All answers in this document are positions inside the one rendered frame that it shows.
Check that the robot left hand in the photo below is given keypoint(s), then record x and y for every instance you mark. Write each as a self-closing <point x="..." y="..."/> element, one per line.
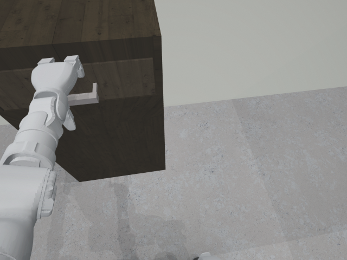
<point x="61" y="76"/>

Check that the handle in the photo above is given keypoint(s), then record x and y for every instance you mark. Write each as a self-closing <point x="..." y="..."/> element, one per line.
<point x="84" y="98"/>

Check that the drawer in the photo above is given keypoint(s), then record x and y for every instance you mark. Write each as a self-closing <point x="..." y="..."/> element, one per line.
<point x="115" y="79"/>

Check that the cabinet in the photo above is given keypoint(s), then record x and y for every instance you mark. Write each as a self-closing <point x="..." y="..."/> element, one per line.
<point x="115" y="137"/>

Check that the left robot upper arm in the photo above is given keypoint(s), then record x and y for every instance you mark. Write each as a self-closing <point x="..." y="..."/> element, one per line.
<point x="26" y="195"/>

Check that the left robot forearm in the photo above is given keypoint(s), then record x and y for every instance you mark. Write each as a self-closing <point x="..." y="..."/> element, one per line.
<point x="39" y="132"/>

